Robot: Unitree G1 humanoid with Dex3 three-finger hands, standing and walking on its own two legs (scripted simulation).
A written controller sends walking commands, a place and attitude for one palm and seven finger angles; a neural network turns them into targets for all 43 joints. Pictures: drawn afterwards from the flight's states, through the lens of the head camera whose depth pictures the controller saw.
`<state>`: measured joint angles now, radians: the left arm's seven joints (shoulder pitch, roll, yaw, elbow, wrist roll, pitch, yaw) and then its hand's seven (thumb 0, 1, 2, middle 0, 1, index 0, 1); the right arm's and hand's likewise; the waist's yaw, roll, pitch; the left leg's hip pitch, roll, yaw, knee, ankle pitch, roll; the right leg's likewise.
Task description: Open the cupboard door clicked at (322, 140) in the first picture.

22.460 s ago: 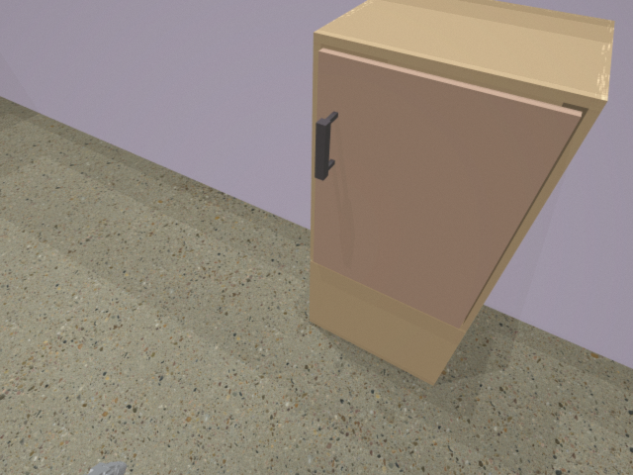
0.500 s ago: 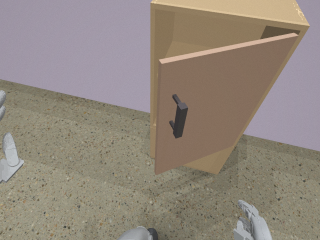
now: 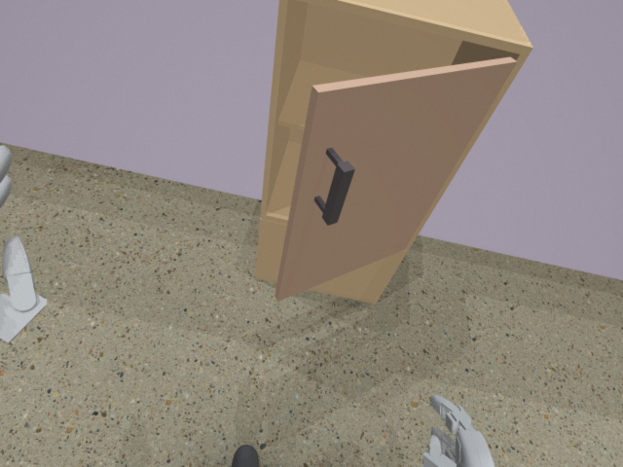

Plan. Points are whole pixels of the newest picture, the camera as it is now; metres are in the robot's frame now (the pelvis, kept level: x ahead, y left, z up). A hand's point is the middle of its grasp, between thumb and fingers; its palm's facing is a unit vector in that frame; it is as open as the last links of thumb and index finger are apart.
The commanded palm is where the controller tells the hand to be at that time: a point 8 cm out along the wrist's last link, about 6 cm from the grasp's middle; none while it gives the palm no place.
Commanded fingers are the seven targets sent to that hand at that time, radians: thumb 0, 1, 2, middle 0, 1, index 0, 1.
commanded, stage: stop stepping back and stand still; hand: left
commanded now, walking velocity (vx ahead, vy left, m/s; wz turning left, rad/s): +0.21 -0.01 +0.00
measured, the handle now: (331, 187) +0.55 +0.00 +0.03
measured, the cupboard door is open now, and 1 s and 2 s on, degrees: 38 38 38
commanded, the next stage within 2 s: let the arm hang, fingers relaxed in 1.74 s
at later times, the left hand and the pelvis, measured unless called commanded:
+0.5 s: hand (112, 342) +0.19 +0.20 +0.15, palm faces +0.25 -0.88 -0.40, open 7.4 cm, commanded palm +0.11 +0.28 +0.17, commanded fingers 0.00 0.90 0.90 -0.20 -0.30 -0.20 -0.30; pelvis -0.06 +0.00 -0.04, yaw -7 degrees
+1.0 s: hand (64, 346) +0.18 +0.23 +0.16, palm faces +0.31 -0.84 -0.45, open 7.4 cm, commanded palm +0.12 +0.29 +0.17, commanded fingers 0.00 0.90 0.90 -0.20 -0.30 -0.20 -0.30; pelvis -0.04 +0.01 -0.02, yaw -5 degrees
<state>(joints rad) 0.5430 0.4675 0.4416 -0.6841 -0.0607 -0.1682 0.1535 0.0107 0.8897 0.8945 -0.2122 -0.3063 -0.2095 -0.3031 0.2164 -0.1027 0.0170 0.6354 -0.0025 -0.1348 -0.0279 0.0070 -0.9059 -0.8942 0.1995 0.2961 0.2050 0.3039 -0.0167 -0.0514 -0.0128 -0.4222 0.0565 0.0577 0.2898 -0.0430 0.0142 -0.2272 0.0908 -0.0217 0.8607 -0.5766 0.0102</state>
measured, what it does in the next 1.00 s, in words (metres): steps on the spot: right foot, then left foot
